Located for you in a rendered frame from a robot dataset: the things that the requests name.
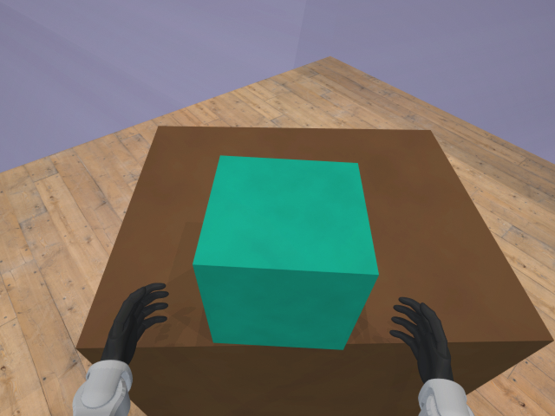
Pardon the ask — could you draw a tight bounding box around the robot right hand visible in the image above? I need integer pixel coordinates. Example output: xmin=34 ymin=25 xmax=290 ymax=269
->
xmin=389 ymin=297 xmax=454 ymax=384

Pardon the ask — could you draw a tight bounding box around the pedestal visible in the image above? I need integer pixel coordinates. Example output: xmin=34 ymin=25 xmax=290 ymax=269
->
xmin=76 ymin=126 xmax=554 ymax=416

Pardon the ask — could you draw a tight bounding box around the left robot forearm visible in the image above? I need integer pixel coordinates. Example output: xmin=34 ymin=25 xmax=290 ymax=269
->
xmin=72 ymin=360 xmax=133 ymax=416

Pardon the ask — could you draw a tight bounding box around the right robot forearm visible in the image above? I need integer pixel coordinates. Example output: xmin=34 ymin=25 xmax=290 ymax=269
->
xmin=418 ymin=379 xmax=475 ymax=416

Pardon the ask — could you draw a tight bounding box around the carton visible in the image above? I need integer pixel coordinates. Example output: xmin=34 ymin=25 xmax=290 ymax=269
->
xmin=193 ymin=155 xmax=379 ymax=350

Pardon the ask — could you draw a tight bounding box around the robot left hand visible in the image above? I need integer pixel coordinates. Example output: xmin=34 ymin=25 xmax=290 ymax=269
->
xmin=101 ymin=283 xmax=169 ymax=364

